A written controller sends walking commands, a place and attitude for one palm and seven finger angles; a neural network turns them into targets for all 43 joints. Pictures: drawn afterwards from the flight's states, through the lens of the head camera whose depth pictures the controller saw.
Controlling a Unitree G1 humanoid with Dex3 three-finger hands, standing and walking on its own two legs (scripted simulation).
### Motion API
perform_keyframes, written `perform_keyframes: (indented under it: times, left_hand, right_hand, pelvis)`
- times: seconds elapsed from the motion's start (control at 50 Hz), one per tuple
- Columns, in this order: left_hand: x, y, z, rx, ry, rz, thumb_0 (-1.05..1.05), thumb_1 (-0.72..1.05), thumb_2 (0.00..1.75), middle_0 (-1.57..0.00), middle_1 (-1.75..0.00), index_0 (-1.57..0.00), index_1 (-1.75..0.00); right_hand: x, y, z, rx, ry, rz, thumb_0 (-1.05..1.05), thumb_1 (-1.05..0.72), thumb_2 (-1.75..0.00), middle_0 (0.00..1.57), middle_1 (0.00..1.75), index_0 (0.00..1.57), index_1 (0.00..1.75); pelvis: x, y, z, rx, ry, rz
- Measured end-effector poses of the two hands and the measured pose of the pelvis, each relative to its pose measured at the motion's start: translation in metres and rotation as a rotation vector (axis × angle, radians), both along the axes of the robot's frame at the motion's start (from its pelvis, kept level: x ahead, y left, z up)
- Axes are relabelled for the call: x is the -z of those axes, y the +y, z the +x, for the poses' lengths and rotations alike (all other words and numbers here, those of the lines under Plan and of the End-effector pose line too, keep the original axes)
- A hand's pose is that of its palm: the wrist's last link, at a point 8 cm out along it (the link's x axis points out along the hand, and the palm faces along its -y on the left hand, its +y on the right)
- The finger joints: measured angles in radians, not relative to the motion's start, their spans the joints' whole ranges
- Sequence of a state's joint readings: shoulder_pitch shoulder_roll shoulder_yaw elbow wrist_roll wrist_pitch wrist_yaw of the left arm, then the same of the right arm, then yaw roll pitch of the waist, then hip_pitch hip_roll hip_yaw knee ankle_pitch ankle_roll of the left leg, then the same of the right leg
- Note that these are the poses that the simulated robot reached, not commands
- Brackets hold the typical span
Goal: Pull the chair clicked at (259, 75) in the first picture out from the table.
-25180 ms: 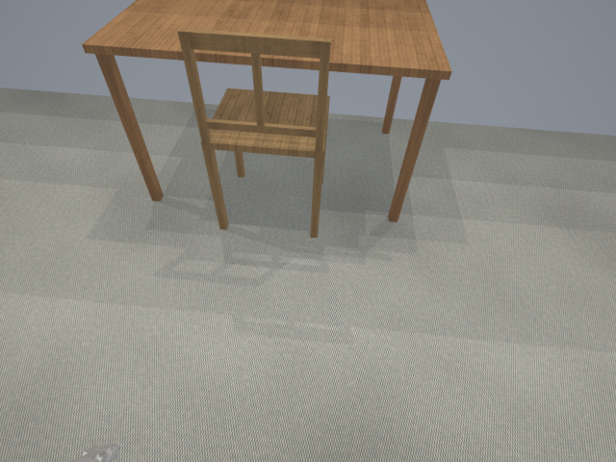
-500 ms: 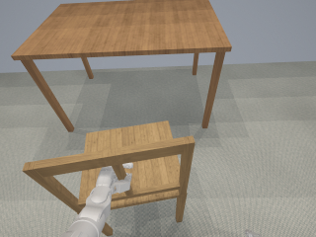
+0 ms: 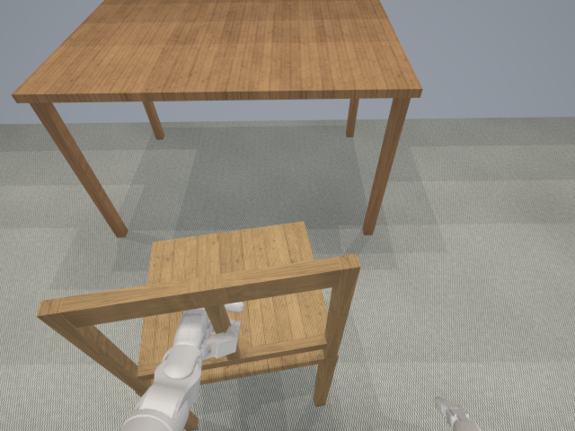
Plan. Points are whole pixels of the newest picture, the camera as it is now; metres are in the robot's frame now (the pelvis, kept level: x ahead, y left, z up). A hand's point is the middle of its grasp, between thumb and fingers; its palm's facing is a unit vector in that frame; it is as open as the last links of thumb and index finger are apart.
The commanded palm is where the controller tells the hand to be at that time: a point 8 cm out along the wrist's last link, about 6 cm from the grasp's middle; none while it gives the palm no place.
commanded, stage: open the thumb and straighten the fingers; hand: left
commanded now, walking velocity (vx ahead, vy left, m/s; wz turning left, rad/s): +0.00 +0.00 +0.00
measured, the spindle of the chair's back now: (224, 331) +0.30 +0.12 -0.11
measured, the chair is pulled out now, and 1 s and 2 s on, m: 0.58 0.58 0.58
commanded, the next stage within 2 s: draw the fingers out of the gap in 0.74 s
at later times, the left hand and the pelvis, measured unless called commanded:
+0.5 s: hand (228, 333) +0.28 +0.11 -0.06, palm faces -0.07 -0.99 -0.15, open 14.3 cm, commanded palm +0.26 +0.16 -0.04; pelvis +0.00 +0.00 -0.03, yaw +2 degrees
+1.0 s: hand (220, 354) +0.25 +0.12 -0.07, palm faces -0.06 -0.99 -0.15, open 17.5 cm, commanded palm +0.23 +0.16 -0.05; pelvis +0.01 +0.00 -0.04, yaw +3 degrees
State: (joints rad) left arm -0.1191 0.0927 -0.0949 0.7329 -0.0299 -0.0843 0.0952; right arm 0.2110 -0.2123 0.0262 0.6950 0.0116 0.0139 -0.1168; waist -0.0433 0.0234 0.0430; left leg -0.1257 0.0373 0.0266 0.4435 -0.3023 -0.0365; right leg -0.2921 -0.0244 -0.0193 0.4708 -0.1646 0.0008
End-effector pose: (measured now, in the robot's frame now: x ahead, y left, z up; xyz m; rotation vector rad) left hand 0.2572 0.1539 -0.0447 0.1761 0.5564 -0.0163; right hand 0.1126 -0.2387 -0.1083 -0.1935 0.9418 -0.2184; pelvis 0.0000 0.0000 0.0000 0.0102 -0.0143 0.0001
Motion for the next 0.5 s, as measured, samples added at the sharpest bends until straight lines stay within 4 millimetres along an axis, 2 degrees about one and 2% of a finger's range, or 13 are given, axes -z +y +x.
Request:
perform_keyframes:
  times: [0.1,0.16,0.22,0.3,0.4,0.5]
  left_hand:
    - [0.0,0.001,0.001,-0.009,-0.007,-0.016,0.03,0.63,0.75,-0.21,-1.22,-0.49,-1.45]
    - [-0.002,0.002,0.004,0.004,-0.03,-0.019,0.03,0.53,0.71,-0.26,-1.27,-0.49,-1.45]
    - [-0.001,0.003,0.006,0.009,-0.035,-0.017,0.02,0.35,0.63,-0.29,-1.29,-0.49,-1.45]
    - [-0.001,0.004,0.009,0.011,-0.026,-0.015,0.01,0.03,0.47,-0.33,-1.29,-0.48,-1.41]
    - [-0.001,0.006,0.009,0.003,-0.011,-0.013,0.0,-0.29,0.32,-0.34,-1.17,-0.42,-1.23]
    - [0.0,0.004,0.007,0.005,-0.002,-0.013,0.0,-0.45,0.24,-0.29,-0.92,-0.32,-0.94]
  right_hand:
    - [0.004,-0.005,-0.008,0.021,0.004,0.04,0.01,-0.9,-0.89,0.2,0.3,0.2,0.3]
    - [0.005,-0.01,-0.009,0.014,-0.019,0.039,0.01,-0.9,-0.89,0.2,0.3,0.2,0.3]
    - [0.007,-0.015,-0.006,0.002,-0.043,0.031,0.01,-0.9,-0.89,0.2,0.3,0.2,0.3]
    - [0.009,-0.017,0.002,-0.013,-0.074,0.021,0.01,-0.9,-0.9,0.2,0.3,0.2,0.3]
    - [0.012,-0.013,0.016,-0.034,-0.115,0.021,0.01,-0.9,-0.9,0.2,0.3,0.2,0.3]
    - [0.014,-0.005,0.03,-0.061,-0.15,0.034,0.01,-0.9,-0.9,0.2,0.3,0.2,0.3]
  pelvis:
    - [0.004,-0.001,0.0,-0.019,0.051,0.004]
    - [0.009,-0.001,-0.001,-0.021,0.083,0.005]
    - [0.014,-0.001,-0.002,-0.021,0.11,0.006]
    - [0.019,0.0,-0.003,-0.024,0.133,0.007]
    - [0.024,0.002,-0.002,-0.029,0.151,0.007]
    - [0.029,0.002,0.0,-0.037,0.163,0.006]
